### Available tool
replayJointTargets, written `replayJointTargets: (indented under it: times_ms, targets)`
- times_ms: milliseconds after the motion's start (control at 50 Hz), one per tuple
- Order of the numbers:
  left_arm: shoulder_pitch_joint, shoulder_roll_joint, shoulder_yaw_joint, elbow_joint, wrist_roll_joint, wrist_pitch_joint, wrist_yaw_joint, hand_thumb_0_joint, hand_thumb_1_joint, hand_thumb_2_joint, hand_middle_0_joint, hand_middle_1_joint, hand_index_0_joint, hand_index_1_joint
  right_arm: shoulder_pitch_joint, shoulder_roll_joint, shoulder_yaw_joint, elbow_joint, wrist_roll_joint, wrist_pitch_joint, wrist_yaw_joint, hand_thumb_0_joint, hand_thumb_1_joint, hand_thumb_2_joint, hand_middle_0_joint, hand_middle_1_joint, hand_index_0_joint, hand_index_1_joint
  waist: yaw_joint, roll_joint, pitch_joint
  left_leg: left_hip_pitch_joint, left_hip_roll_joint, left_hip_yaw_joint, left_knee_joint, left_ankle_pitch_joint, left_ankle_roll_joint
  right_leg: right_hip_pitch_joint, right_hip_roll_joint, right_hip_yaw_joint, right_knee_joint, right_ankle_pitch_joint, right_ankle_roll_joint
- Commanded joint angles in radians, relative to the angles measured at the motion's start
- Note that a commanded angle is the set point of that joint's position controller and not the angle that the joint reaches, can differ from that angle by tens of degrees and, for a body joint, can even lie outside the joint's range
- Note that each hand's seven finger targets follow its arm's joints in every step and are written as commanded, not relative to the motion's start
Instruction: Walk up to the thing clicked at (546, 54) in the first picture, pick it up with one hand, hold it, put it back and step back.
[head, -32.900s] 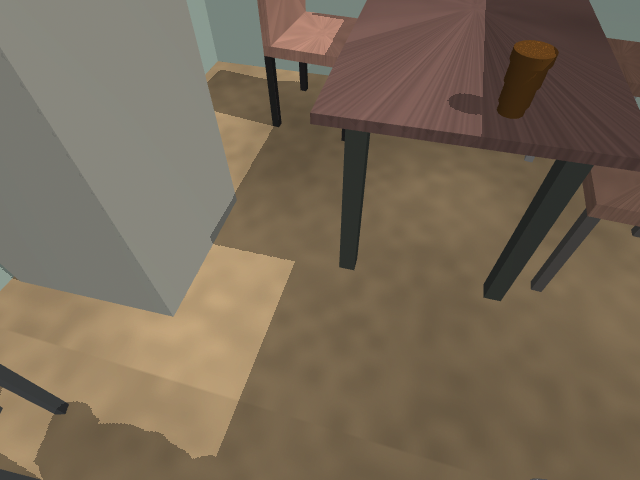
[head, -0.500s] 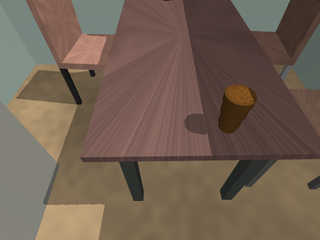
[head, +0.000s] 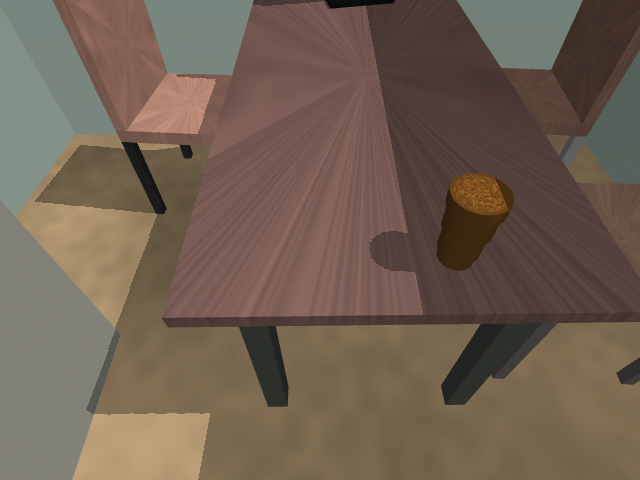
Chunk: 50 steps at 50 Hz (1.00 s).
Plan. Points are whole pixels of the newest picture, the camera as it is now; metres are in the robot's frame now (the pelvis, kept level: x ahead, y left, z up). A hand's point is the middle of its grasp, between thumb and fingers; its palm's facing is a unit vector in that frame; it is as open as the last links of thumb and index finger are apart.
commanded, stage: stand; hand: right
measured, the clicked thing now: (466, 227) +0.45 -0.21 +0.03
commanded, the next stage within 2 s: none
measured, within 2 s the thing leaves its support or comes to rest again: neither
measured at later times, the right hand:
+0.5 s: hand out of the picture +0.06 -0.25 -0.16, palm faces -0.03 +0.94 -0.35, open 7.4 cm
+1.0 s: hand out of the picture +0.07 -0.25 -0.16, palm faces -0.03 +0.94 -0.35, open 7.4 cm
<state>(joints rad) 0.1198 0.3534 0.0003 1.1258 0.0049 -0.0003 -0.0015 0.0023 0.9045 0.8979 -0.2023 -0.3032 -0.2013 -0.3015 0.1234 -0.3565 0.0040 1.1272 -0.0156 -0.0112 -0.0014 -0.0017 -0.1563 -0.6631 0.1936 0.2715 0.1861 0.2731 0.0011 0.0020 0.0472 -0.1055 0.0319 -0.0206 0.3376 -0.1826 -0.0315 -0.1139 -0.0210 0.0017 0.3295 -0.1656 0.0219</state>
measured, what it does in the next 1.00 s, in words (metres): stands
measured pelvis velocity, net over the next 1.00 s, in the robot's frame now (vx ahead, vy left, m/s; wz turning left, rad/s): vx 0.00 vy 0.00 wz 0.00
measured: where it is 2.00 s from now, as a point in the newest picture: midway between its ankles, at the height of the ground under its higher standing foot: outside the picture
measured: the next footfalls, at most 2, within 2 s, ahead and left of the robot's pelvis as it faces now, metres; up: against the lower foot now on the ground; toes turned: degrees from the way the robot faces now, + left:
none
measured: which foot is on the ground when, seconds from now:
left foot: down 0.00-1.00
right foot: down 0.00-1.00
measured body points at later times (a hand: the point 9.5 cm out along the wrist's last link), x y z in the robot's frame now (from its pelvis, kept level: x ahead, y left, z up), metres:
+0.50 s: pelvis +0.00 +0.00 +0.00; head +0.00 +0.00 +0.45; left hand +0.07 +0.31 -0.13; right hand +0.07 -0.30 -0.13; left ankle +0.00 +0.14 -0.75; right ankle +0.01 -0.13 -0.75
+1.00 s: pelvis +0.00 +0.00 +0.00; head +0.00 +0.00 +0.45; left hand +0.07 +0.31 -0.13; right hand +0.07 -0.30 -0.13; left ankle +0.00 +0.14 -0.75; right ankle +0.01 -0.13 -0.75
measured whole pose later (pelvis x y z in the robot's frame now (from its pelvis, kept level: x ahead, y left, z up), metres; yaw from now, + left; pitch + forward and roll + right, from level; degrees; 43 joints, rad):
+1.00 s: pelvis +0.00 +0.00 +0.00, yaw +0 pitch -3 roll +0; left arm 0.13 0.36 0.00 1.12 0.01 0.00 0.00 0.00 0.90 0.90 -0.20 -0.30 -0.20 -0.30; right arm 0.13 -0.35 0.00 1.13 -0.01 -0.01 0.00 0.01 -0.91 -0.90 0.21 0.30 0.20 0.30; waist 0.00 0.00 0.05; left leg -0.11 0.03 -0.02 0.33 -0.18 -0.03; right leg -0.12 -0.02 0.00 0.33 -0.17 0.02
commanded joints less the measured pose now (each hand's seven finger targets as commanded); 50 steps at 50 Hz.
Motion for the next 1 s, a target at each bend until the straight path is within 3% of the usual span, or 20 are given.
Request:
replayJointTargets:
  times_ms: [0, 140, 160, 260, 280, 460, 780, 880, 980]
  targets:
    - [-0.032, 0.214, 0.038, -0.055, 0.004, -0.021, 0.008, 0.0, 0.899, 0.9, -0.2, -0.3, -0.2, -0.3, -0.03, -0.211, -0.036, -0.053, 0.004, -0.013, -0.009, 0.0, -0.87, -0.9, 0.2, 0.3, 0.2, 0.3, 0.001, 0.005, -0.02, -0.031, 0.088, -0.068, -0.071, 0.047, 0.044, -0.008, -0.098, 0.076, -0.063, 0.031, -0.036]
    - [-0.035, 0.216, 0.042, -0.061, 0.007, -0.022, 0.007, 0.0, 0.899, 0.9, -0.2, -0.3, -0.2, -0.3, -0.03, -0.213, -0.041, -0.059, 0.003, -0.015, -0.008, 0.0, -0.9, -0.9, 0.2, 0.3, 0.2, 0.3, -0.003, 0.002, -0.035, -0.027, 0.087, -0.067, -0.076, 0.033, 0.046, -0.006, -0.101, 0.081, -0.062, 0.032, -0.041]
    - [-0.035, 0.22, 0.043, -0.062, 0.006, -0.023, 0.007, 0.0, 0.899, 0.9, -0.2, -0.3, -0.2, -0.3, -0.034, -0.215, -0.042, -0.061, 0.004, -0.016, -0.008, 0.0, -0.9, -0.9, 0.2, 0.3, 0.2, 0.3, -0.001, 0.005, -0.052, -0.01, 0.092, -0.069, -0.07, 0.073, 0.047, 0.008, -0.104, 0.08, -0.05, 0.06, -0.043]
    - [-0.029, 0.216, 0.041, -0.062, 0.004, -0.025, 0.007, 0.0, 0.899, 0.9, -0.2, -0.3, -0.2, -0.3, -0.031, -0.212, -0.042, -0.057, 0.006, -0.018, -0.008, 0.0, -0.9, -0.9, 0.2, 0.3, 0.2, 0.3, 0.0, -0.011, -0.056, 0.008, 0.092, -0.069, -0.063, 0.094, 0.044, -0.008, -0.102, 0.08, -0.053, 0.061, -0.04]
    - [-0.029, 0.213, 0.04, -0.065, 0.007, -0.024, 0.006, 0.0, 0.899, 0.9, -0.2, -0.3, -0.2, -0.3, -0.032, -0.218, -0.043, -0.06, 0.004, -0.019, -0.009, 0.0, -0.9, -0.9, 0.2, 0.3, 0.2, 0.3, -0.002, 0.006, -0.064, 0.007, 0.092, -0.064, -0.058, 0.101, 0.048, 0.003, -0.108, 0.086, -0.054, 0.099, -0.042]
    - [-0.022, 0.219, 0.041, -0.059, 0.004, -0.022, 0.007, 0.0, 0.899, 0.9, -0.2, -0.3, -0.2, -0.3, -0.031, -0.216, -0.042, -0.057, 0.007, -0.017, -0.008, 0.0, -0.9, -0.9, 0.2, 0.3, 0.2, 0.3, 0.002, -0.011, -0.04, 0.005, 0.094, -0.074, -0.07, 0.083, 0.047, -0.017, -0.101, 0.079, -0.051, 0.047, -0.042]
    - [-0.026, 0.218, 0.043, -0.066, 0.005, -0.026, 0.008, 0.0, 0.899, 0.9, -0.2, -0.3, -0.2, -0.3, -0.03, -0.213, -0.041, -0.062, 0.006, -0.017, -0.008, 0.0, -0.9, -0.9, 0.2, 0.3, 0.2, 0.3, -0.001, -0.001, -0.064, 0.01, 0.095, -0.062, -0.055, 0.129, 0.048, 0.014, -0.109, 0.081, -0.042, 0.125, -0.039]
    - [-0.026, 0.221, 0.044, -0.061, 0.005, -0.023, 0.008, 0.0, 0.899, 0.9, -0.2, -0.3, -0.2, -0.3, -0.021, -0.208, -0.04, -0.057, 0.005, -0.013, -0.007, 0.0, -0.9, -0.9, 0.2, 0.3, 0.2, 0.3, -0.003, -0.01, -0.019, -0.017, 0.087, -0.068, -0.079, 0.031, 0.046, -0.019, -0.102, 0.083, -0.064, 0.014, -0.039]
    - [-0.024, 0.22, 0.042, -0.068, 0.006, -0.027, 0.007, 0.0, 0.899, 0.9, -0.2, -0.3, -0.2, -0.3, -0.033, -0.213, -0.044, -0.061, 0.005, -0.016, -0.006, 0.0, -0.9, -0.9, 0.2, 0.3, 0.2, 0.3, -0.002, 0.004, -0.063, 0.015, 0.094, -0.067, -0.06, 0.096, 0.045, -0.003, -0.106, 0.083, -0.055, 0.073, -0.041]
